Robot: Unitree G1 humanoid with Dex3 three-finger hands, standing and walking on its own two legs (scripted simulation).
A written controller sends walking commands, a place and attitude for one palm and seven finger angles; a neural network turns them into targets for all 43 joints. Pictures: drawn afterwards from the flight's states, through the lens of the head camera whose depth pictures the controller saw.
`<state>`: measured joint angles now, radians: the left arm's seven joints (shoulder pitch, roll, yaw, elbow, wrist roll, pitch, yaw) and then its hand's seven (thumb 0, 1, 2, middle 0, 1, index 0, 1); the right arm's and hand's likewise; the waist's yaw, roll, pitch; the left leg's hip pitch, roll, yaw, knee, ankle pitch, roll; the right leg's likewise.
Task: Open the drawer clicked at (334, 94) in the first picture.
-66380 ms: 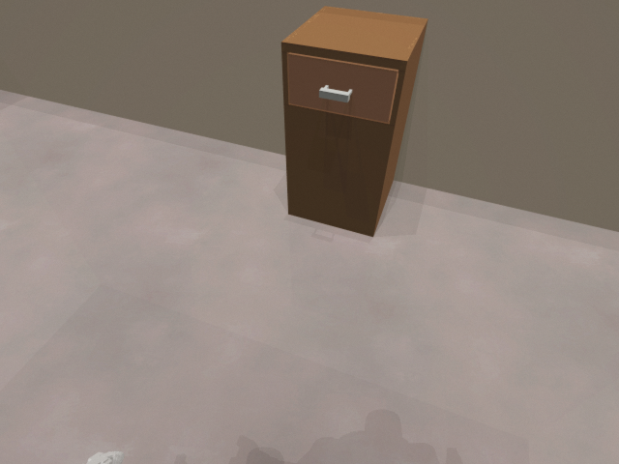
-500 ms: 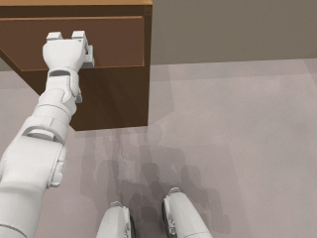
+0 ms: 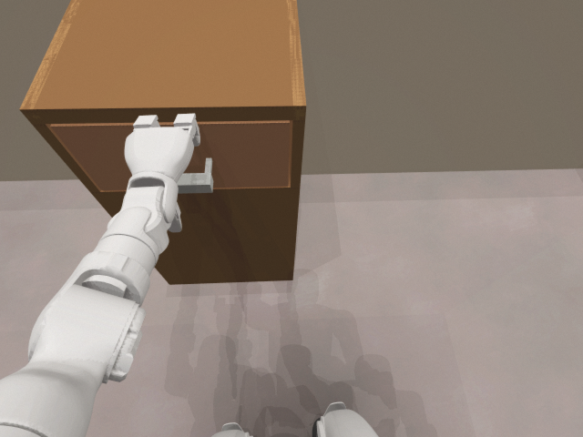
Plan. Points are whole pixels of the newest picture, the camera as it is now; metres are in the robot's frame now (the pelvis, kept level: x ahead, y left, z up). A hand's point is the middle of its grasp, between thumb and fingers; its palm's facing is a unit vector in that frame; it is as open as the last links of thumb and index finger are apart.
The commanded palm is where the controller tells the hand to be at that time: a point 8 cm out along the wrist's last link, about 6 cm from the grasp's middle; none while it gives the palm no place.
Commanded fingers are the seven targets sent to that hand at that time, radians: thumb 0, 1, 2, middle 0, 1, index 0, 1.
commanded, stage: lift the fingers back up to retry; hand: left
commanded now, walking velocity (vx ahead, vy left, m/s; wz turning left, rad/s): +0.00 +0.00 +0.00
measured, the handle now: (183, 173) +0.55 +0.15 -0.06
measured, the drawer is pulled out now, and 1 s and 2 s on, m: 0.00 0.00 0.00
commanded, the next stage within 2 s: re-aim the fingers above the handle in 0.04 s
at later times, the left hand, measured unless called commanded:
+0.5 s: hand (173, 179) +0.49 +0.14 +0.01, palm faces -0.06 -0.02 -1.00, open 13.8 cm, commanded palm +0.48 +0.14 +0.06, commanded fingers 0.00 -0.50 0.30 -0.30 -1.20 -0.30 -1.20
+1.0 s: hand (184, 175) +0.49 +0.13 +0.02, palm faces -0.01 -0.01 -1.00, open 13.8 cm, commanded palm +0.48 +0.14 +0.06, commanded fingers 0.00 -0.50 0.30 -0.30 -1.20 -0.30 -1.20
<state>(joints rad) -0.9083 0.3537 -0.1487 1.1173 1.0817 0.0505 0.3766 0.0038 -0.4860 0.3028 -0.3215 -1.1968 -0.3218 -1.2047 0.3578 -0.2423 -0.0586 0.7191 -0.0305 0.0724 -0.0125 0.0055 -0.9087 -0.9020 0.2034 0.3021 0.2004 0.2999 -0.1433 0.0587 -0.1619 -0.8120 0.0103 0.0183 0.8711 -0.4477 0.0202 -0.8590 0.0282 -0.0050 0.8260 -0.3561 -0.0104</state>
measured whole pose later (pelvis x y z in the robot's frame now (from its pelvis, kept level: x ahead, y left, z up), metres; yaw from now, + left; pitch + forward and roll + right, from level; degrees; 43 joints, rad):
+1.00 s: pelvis -0.02 +0.00 -0.01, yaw +0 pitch +22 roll -1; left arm -0.96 0.34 -0.13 1.18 1.12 0.04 0.43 0.00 -0.49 0.30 -0.32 -1.20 -0.32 -1.20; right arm 0.36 -0.24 -0.05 0.74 -0.04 0.05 -0.01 0.01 -0.91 -0.90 0.20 0.30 0.20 0.30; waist -0.17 0.06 -0.17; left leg -0.86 0.01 0.03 0.91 -0.44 0.02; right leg -0.91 0.02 0.00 0.87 -0.35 -0.01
